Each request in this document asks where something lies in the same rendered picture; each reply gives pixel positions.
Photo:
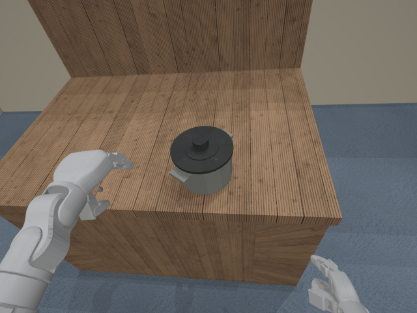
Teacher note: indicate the left robot hand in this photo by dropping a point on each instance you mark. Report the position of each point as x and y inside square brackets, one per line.
[86, 169]

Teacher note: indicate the robot right forearm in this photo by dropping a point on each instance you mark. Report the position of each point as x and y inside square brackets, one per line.
[351, 306]

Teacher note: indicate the robot left forearm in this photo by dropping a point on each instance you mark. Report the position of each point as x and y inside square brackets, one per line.
[39, 247]

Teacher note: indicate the table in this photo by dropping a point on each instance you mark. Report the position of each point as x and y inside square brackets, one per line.
[143, 72]

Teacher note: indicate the knob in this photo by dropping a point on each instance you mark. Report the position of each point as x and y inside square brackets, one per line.
[200, 141]

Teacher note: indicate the pot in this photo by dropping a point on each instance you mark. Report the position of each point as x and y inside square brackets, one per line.
[207, 183]

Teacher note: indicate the lid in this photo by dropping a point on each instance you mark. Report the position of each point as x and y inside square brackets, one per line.
[215, 156]

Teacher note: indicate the right robot hand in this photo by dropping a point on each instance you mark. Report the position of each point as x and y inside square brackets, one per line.
[327, 296]

